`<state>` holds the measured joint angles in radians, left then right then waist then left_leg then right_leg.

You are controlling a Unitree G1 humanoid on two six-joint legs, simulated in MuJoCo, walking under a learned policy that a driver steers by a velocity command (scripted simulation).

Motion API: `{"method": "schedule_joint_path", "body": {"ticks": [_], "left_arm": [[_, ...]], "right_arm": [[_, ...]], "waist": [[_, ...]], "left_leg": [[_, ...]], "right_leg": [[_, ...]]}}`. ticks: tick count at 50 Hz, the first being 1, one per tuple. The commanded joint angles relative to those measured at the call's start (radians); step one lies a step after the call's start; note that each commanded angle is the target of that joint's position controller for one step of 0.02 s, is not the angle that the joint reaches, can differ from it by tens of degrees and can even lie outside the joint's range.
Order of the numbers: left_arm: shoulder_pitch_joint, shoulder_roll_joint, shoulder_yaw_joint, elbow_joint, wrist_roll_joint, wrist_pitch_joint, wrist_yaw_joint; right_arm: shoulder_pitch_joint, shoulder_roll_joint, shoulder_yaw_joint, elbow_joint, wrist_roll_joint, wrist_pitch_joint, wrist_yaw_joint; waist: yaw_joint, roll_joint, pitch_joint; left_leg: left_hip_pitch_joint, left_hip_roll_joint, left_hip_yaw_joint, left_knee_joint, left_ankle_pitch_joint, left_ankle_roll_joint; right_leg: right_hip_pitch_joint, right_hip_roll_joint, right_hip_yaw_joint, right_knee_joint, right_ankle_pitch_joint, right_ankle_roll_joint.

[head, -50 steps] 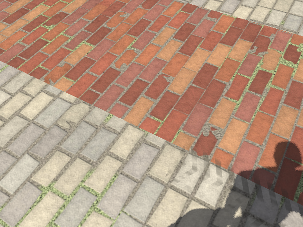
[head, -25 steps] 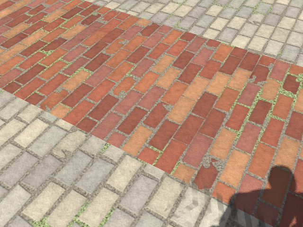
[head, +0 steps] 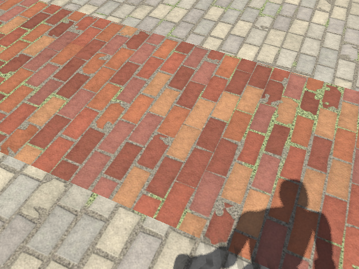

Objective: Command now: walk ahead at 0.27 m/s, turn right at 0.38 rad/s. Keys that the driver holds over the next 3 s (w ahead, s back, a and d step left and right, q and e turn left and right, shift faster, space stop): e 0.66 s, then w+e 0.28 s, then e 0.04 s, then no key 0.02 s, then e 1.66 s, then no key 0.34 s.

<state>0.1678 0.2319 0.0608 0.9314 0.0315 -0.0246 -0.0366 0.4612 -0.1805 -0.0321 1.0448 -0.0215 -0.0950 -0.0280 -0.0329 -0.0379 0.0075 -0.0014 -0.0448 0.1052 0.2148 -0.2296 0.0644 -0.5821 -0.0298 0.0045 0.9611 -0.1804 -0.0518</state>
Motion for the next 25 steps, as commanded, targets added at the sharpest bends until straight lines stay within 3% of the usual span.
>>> {"method": "schedule_joint_path", "body": {"ticks": [1,3,5,7,8,9,10,11,12,13,14,15,16,18,20,25], "left_arm": [[-0.112,-0.010,-0.016,-0.089,-0.001,-0.004,0.001],[-0.151,-0.018,-0.025,-0.110,-0.004,-0.001,0.000],[-0.115,0.006,-0.021,-0.111,-0.003,0.000,0.002],[0.002,0.044,-0.006,-0.084,0.003,-0.006,0.008],[0.096,0.064,0.006,-0.057,0.009,-0.016,0.010],[0.180,0.101,0.022,-0.036,0.018,-0.028,0.015],[0.210,0.206,0.047,-0.047,0.016,-0.035,0.026],[0.211,0.276,0.067,-0.069,-0.015,-0.019,0.027],[0.148,0.240,0.066,-0.093,-0.043,0.007,0.033],[0.063,0.169,0.048,-0.112,-0.042,0.019,0.040],[0.017,0.121,0.034,-0.116,-0.032,0.026,0.044],[0.015,0.103,0.030,-0.115,-0.032,0.029,0.049],[0.014,0.096,0.028,-0.113,-0.025,0.029,0.050],[0.026,0.121,0.036,-0.118,-0.014,0.020,0.044],[0.033,0.148,0.044,-0.127,-0.014,0.021,0.041],[0.067,0.172,0.055,-0.144,-0.016,0.045,0.046]], "right_arm": [[0.001,-0.101,-0.008,-0.035,0.002,-0.008,-0.011],[0.008,-0.115,-0.009,-0.030,0.004,0.000,-0.015],[0.002,-0.138,-0.017,-0.026,0.006,0.005,-0.021],[-0.035,-0.159,-0.029,-0.037,0.010,0.011,-0.027],[-0.055,-0.166,-0.033,-0.046,0.014,0.016,-0.027],[-0.063,-0.173,-0.038,-0.056,0.017,0.019,-0.022],[-0.034,-0.113,-0.029,-0.099,0.010,0.022,-0.015],[0.048,-0.090,-0.027,-0.128,0.030,0.036,-0.010],[-0.005,-0.127,-0.032,-0.127,0.003,0.048,-0.005],[-0.100,-0.129,-0.033,-0.149,-0.001,0.051,-0.001],[-0.151,-0.127,-0.036,-0.160,-0.005,0.053,-0.002],[-0.157,-0.132,-0.040,-0.169,-0.016,0.065,-0.004],[-0.134,-0.120,-0.038,-0.163,-0.022,0.084,-0.005],[-0.118,-0.099,-0.035,-0.166,-0.017,0.106,-0.007],[-0.152,-0.104,-0.037,-0.185,-0.015,0.117,-0.007],[-0.283,-0.139,-0.045,-0.243,-0.010,0.133,-0.009]], "waist": [[0.013,0.122,0.084],[-0.001,0.150,0.079],[0.013,0.171,0.056],[0.061,0.165,0.001],[0.100,0.141,-0.048],[0.145,0.087,-0.096],[0.118,-0.097,-0.186],[0.080,-0.180,-0.354],[0.080,-0.041,-0.311],[0.073,0.004,-0.149],[0.046,0.045,-0.050],[0.029,0.029,-0.023],[0.015,0.013,-0.033],[0.006,0.009,-0.072],[0.015,-0.005,-0.087],[0.063,-0.055,-0.060]], "left_leg": [[-0.030,0.231,-0.019,-0.001,0.628,0.070],[-0.060,0.220,0.029,0.048,0.693,0.062],[-0.043,0.235,0.042,0.131,0.794,0.054],[-0.030,0.250,0.048,0.298,0.904,0.045],[-0.043,0.244,0.056,0.448,0.852,0.034],[-0.118,0.205,0.076,0.657,0.642,0.000],[-0.342,0.111,0.098,0.989,-0.051,-0.039],[-0.534,-0.037,-0.057,1.243,-0.442,-0.060],[-0.584,0.037,-0.138,1.251,-0.355,-0.061],[-0.613,0.066,-0.134,1.200,-0.270,-0.065],[-0.601,0.094,-0.140,1.106,-0.216,-0.070],[-0.557,0.111,-0.145,1.028,-0.190,-0.075],[-0.502,0.105,-0.139,0.989,-0.169,-0.079],[-0.470,0.086,-0.133,0.942,-0.146,-0.086],[-0.490,0.083,-0.141,0.886,-0.124,-0.095],[-0.568,0.072,-0.169,0.757,-0.097,-0.120]], "right_leg": [[-0.064,-0.002,-0.075,-0.128,0.073,0.028],[0.034,0.020,-0.123,-0.255,0.108,0.017],[0.110,0.045,-0.145,-0.309,0.104,-0.011],[0.221,0.084,-0.153,-0.347,0.065,-0.058],[0.318,0.103,-0.146,-0.408,0.096,-0.082],[0.447,0.080,-0.094,-0.507,0.236,-0.112],[0.648,-0.186,0.203,-0.440,0.703,-0.186],[0.810,-0.389,0.585,-0.501,0.910,-0.397],[0.707,-0.352,0.532,-0.580,0.581,-0.391],[0.545,-0.298,0.448,-0.635,0.365,-0.350],[0.420,-0.234,0.384,-0.678,0.288,-0.292],[0.345,-0.187,0.326,-0.691,0.293,-0.256],[0.299,-0.151,0.285,-0.693,0.297,-0.231],[0.284,-0.120,0.263,-0.681,0.329,-0.211],[0.286,-0.108,0.280,-0.691,0.222,-0.194],[0.328,-0.093,0.398,-0.739,-0.152,-0.150]]}}
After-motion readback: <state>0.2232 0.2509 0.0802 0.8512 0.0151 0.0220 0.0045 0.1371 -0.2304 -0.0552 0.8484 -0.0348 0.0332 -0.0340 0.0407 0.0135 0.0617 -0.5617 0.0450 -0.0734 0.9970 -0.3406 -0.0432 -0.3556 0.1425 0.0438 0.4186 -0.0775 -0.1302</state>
